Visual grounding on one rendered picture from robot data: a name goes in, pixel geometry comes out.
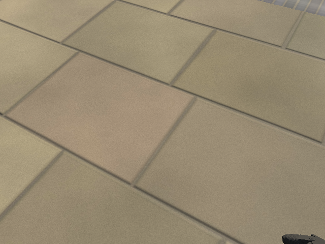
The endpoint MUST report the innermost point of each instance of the right robot hand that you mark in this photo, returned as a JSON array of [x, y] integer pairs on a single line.
[[302, 239]]

